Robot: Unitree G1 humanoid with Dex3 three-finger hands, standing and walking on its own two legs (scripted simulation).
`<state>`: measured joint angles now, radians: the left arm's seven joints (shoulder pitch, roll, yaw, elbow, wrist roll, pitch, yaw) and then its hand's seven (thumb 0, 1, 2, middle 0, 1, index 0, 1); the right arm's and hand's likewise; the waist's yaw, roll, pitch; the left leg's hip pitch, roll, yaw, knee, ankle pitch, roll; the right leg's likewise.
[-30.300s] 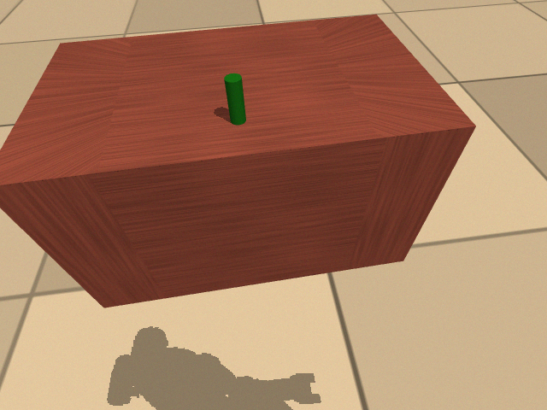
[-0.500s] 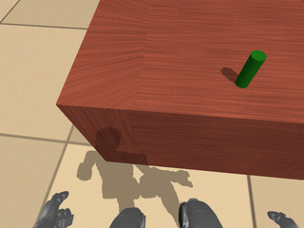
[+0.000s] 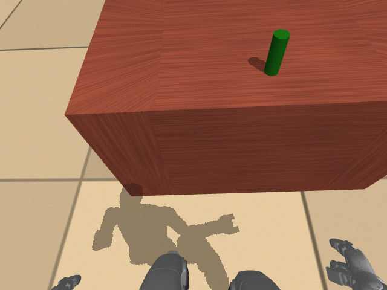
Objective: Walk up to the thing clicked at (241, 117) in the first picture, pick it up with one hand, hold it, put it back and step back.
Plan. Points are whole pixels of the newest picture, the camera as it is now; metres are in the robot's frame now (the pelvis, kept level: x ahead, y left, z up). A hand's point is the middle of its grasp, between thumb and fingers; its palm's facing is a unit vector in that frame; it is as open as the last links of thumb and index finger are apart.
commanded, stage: step back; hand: right
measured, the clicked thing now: (276, 54) +0.69 -0.21 +0.01
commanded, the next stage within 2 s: none
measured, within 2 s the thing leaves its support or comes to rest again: neither
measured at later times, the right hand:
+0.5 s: hand out of the picture -0.05 -0.26 -0.12, palm faces -0.07 +0.90 -0.43, open 7.4 cm
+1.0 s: hand out of the picture -0.22 -0.30 -0.16, palm faces -0.13 +0.91 -0.39, open 7.4 cm
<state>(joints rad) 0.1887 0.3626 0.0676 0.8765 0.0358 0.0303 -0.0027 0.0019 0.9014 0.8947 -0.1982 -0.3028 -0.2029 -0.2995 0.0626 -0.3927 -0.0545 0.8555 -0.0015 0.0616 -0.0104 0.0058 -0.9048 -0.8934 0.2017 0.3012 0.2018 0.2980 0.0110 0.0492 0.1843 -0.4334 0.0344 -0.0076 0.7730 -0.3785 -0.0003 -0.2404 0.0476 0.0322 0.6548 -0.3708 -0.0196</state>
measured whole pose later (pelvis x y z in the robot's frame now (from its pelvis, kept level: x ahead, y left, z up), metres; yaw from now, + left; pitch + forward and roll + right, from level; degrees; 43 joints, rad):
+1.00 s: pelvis -0.32 -0.04 +0.00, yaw +5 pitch -2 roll +2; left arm 0.14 0.37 0.06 0.79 0.04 0.04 0.03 0.00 0.90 0.89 -0.20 -0.30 -0.21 -0.30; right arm 0.19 -0.40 -0.05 0.89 -0.02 0.07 -0.03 0.01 -0.91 -0.89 0.20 0.30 0.20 0.30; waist 0.02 0.02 0.17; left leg -0.34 -0.06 -0.06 0.90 -0.53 -0.03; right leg -0.38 -0.05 -0.04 0.68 -0.27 -0.02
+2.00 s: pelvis -0.40 -0.02 +0.01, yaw +3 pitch -3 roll +0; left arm 0.13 0.38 0.04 1.01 0.03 -0.02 -0.01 0.00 0.90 0.89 -0.20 -0.30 -0.20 -0.30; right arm 0.18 -0.35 -0.04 1.03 -0.01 0.00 0.00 0.01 -0.91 -0.89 0.20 0.30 0.20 0.30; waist -0.01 0.01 0.06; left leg -0.25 0.01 -0.02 0.61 -0.33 -0.01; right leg -0.26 -0.02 -0.01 0.60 -0.30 0.00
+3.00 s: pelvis -0.40 -0.03 +0.03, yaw +2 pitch -3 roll +0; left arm 0.12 0.36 0.00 1.15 0.01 -0.02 -0.01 0.00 0.90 0.89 -0.20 -0.30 -0.20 -0.30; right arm 0.13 -0.35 -0.01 1.15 -0.01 0.00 0.02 0.01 -0.91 -0.89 0.20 0.30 0.20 0.30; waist 0.00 0.00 0.05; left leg -0.11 0.01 -0.01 0.31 -0.15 -0.02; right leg -0.14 -0.02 -0.01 0.34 -0.15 0.01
